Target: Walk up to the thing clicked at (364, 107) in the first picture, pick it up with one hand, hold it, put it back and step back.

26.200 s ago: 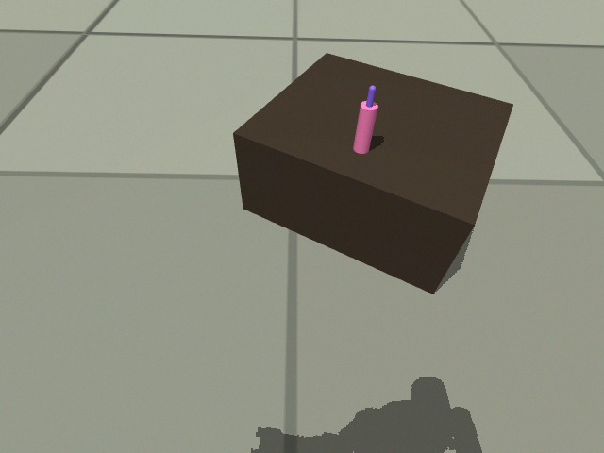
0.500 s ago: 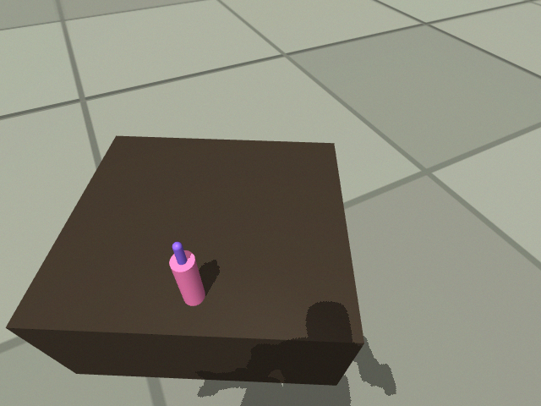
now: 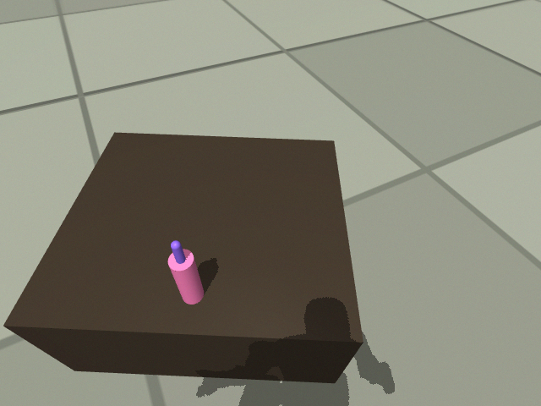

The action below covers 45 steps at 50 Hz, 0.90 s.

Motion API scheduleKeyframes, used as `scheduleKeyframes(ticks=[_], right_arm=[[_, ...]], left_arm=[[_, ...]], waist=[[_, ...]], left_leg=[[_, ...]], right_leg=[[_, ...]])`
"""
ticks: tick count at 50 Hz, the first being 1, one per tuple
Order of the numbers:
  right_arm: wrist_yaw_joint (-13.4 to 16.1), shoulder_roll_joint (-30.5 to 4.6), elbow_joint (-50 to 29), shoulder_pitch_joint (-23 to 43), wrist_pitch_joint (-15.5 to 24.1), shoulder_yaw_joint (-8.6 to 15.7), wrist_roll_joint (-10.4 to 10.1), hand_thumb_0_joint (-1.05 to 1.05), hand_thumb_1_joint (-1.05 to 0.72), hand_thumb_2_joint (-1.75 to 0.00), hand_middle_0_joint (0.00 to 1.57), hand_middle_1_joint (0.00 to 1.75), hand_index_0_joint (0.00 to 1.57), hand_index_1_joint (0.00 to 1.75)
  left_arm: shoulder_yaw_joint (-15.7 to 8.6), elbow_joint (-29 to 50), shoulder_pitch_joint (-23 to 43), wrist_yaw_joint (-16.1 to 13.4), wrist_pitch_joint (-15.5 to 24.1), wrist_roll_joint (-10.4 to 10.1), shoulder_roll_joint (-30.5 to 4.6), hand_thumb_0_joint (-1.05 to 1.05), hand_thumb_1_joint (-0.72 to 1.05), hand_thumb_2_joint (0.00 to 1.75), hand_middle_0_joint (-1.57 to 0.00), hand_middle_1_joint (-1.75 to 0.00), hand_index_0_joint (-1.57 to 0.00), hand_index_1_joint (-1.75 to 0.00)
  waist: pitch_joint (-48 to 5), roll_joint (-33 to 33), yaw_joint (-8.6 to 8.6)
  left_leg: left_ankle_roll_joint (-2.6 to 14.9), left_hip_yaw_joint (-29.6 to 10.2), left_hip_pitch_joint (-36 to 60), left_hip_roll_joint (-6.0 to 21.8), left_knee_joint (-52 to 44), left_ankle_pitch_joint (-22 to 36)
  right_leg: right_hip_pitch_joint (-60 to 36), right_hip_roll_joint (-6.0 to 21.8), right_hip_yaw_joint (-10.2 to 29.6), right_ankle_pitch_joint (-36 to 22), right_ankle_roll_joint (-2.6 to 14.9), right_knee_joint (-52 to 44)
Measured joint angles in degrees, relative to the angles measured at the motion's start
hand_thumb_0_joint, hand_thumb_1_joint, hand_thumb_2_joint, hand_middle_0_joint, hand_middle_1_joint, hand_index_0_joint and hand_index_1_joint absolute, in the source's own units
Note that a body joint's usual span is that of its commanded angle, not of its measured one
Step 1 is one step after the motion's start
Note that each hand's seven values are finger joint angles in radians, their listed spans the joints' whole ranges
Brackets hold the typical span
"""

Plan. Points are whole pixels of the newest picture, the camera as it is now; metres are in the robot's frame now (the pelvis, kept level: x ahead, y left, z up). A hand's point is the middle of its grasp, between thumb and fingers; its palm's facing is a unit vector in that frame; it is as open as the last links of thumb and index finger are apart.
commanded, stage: stand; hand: left
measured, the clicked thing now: (185, 271) +0.45 +0.20 -0.24
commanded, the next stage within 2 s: step back in 0.66 s
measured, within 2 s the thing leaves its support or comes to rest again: neither
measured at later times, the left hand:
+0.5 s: hand out of the picture +0.08 +0.25 -0.16, palm faces -0.02 -0.94 -0.35, open 7.3 cm
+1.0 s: hand out of the picture +0.04 +0.28 -0.17, palm faces +0.00 -0.92 -0.40, open 7.3 cm
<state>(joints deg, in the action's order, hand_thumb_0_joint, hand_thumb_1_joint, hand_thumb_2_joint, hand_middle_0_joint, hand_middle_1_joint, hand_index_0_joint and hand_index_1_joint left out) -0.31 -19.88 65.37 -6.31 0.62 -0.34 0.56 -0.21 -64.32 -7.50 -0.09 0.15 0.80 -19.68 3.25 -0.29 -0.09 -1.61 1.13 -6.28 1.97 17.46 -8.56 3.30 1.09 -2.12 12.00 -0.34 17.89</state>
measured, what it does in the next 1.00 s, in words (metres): shifts its weight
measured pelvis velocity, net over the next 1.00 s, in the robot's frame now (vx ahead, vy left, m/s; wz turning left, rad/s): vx -0.06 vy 0.00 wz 0.00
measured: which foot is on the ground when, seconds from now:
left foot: down 0.00-1.00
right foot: down 0.00-0.92, up 0.94-1.00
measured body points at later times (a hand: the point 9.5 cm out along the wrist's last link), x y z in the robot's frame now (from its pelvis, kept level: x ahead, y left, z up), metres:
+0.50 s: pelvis +0.01 +0.00 +0.00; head +0.02 +0.00 +0.45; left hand +0.08 +0.30 -0.13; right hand +0.09 -0.30 -0.14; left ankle +0.01 +0.14 -0.75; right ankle -0.02 -0.12 -0.75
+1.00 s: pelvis -0.06 +0.00 -0.02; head +0.00 +0.00 +0.42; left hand +0.04 +0.32 -0.15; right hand +0.05 -0.32 -0.15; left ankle +0.01 +0.14 -0.75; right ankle -0.05 -0.11 -0.73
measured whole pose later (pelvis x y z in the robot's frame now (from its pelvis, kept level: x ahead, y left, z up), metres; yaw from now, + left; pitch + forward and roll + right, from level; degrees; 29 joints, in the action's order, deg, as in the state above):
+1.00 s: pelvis -0.06 +0.00 -0.02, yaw +0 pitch -2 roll +0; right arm -1.3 -22.1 56.7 -3.2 -2.6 2.8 0.3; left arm -3.9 -55.9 -4.8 0.0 -2.9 0.5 -22.8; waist 10.3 0.1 -0.1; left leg -0.4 0.5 -19.7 2.4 34.2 -12.3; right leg 18.2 -0.7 -0.5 24.8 1.6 43.9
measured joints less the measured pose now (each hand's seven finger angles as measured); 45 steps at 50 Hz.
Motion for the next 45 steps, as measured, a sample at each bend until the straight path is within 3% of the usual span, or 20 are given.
scheduleKeyframes(ticks=[33,38,45], right_arm=[[0.04,-0.09,-0.55,0.63,-0.05,0.02,-0.07,0.01,-0.90,-0.90,0.20,0.30,0.20,0.30],[-0.43,-0.73,-3.15,2.42,-1.20,0.95,-1.01,0.01,-0.90,-0.90,0.20,0.30,0.20,0.30],[-0.74,-2.25,-6.65,3.37,-2.44,2.58,-0.98,0.01,-0.90,-0.90,0.20,0.30,0.20,0.30]], left_arm=[[0.18,0.67,0.60,-0.28,0.23,-0.08,-0.13,0.01,0.91,0.90,-0.21,-0.30,-0.21,-0.30],[-1.92,3.37,1.89,-0.53,-0.49,-0.97,-0.83,0.00,0.91,0.90,-0.21,-0.30,-0.21,-0.30],[-3.11,6.91,3.28,-0.38,-2.24,-0.67,-2.36,0.00,0.91,0.90,-0.21,-0.30,-0.21,-0.30]], waist=[[-0.37,0.04,0.00],[2.75,-0.05,0.21],[6.41,0.34,0.10]], left_leg=[[-0.04,0.05,0.46,0.16,0.43,-0.80],[0.31,-0.35,-4.15,0.60,6.49,-2.45],[1.04,-0.44,-10.40,0.21,13.65,-3.72]], right_leg=[[-0.80,-0.14,0.06,0.34,-0.03,-0.38],[3.33,-0.48,-0.13,1.62,0.23,4.83],[10.20,0.07,0.03,3.68,0.44,13.46]])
